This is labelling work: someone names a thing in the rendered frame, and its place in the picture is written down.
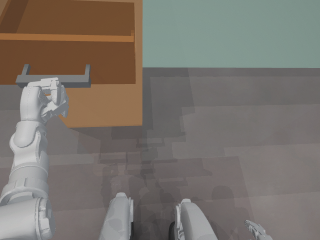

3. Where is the right robot hand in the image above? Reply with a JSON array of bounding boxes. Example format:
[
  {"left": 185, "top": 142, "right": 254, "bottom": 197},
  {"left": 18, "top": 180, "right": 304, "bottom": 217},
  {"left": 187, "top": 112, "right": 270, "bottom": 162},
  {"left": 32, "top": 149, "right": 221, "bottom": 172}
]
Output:
[{"left": 244, "top": 220, "right": 273, "bottom": 240}]

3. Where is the left robot hand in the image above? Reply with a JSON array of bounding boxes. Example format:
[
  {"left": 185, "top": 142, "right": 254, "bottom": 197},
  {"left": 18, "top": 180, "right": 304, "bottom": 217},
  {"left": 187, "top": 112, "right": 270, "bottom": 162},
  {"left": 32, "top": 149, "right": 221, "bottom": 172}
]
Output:
[{"left": 20, "top": 77, "right": 69, "bottom": 126}]

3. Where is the cabinet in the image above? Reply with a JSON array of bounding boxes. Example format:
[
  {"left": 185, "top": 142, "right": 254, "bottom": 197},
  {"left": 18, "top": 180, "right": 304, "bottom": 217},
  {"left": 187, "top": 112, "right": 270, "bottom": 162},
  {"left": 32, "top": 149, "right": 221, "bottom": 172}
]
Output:
[{"left": 0, "top": 0, "right": 143, "bottom": 128}]

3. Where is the handle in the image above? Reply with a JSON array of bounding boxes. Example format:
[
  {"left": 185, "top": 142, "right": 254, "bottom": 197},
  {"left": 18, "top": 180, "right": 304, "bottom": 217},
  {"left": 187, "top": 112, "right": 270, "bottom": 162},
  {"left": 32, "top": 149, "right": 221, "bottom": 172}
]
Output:
[{"left": 15, "top": 64, "right": 91, "bottom": 89}]

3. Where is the right robot thigh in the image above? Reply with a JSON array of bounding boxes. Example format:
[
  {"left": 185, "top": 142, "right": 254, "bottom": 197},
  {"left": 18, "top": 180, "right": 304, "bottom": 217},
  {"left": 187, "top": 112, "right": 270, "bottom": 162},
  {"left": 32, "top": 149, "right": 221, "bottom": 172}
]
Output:
[{"left": 174, "top": 202, "right": 218, "bottom": 240}]

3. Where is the robot thigh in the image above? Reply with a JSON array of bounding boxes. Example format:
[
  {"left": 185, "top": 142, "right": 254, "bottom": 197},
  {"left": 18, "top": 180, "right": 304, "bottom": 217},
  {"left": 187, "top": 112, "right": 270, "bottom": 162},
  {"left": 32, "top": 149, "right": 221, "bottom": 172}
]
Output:
[
  {"left": 174, "top": 202, "right": 218, "bottom": 240},
  {"left": 98, "top": 196, "right": 134, "bottom": 240}
]

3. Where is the left robot upper arm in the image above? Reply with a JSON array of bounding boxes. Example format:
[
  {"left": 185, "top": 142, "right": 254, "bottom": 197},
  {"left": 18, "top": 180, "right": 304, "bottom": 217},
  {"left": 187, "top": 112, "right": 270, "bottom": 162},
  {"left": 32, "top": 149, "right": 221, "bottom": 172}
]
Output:
[{"left": 0, "top": 197, "right": 56, "bottom": 240}]

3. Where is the left robot thigh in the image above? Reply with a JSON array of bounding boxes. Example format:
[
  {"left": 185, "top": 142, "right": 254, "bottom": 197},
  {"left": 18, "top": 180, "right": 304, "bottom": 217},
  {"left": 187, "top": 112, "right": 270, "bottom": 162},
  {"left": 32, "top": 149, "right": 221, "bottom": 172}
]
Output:
[{"left": 98, "top": 196, "right": 134, "bottom": 240}]

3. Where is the drawer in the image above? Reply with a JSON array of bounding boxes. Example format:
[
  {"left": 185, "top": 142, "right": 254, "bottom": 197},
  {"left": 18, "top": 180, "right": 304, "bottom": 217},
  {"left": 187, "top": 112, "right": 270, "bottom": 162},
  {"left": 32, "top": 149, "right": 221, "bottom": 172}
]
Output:
[{"left": 0, "top": 0, "right": 136, "bottom": 85}]

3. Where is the robot left forearm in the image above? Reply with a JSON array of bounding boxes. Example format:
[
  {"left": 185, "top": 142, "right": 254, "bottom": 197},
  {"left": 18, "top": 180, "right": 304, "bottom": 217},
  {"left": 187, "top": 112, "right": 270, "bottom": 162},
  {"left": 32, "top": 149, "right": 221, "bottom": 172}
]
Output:
[{"left": 0, "top": 120, "right": 50, "bottom": 207}]

